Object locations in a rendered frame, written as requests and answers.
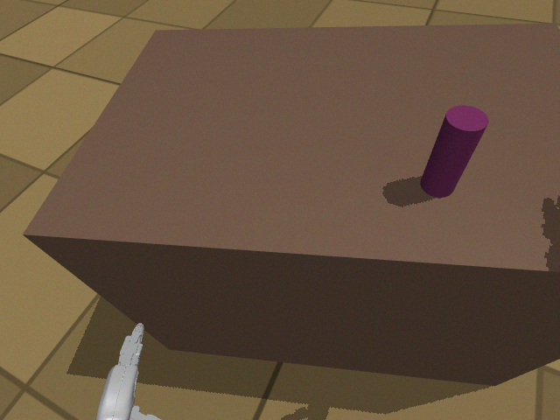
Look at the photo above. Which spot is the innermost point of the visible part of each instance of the left robot hand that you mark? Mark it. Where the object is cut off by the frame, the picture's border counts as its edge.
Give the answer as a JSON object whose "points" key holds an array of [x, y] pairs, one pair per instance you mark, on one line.
{"points": [[118, 396]]}

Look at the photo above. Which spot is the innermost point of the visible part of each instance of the can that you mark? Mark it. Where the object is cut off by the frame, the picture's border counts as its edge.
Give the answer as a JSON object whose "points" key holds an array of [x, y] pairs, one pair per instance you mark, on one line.
{"points": [[460, 133]]}

